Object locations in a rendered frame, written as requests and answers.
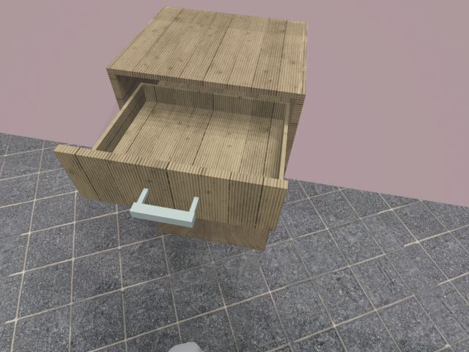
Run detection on drawer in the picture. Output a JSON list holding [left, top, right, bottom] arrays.
[[53, 83, 290, 232]]

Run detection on cabinet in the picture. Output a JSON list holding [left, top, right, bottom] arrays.
[[106, 6, 308, 251]]

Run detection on handle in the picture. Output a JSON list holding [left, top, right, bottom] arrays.
[[130, 188, 199, 228]]

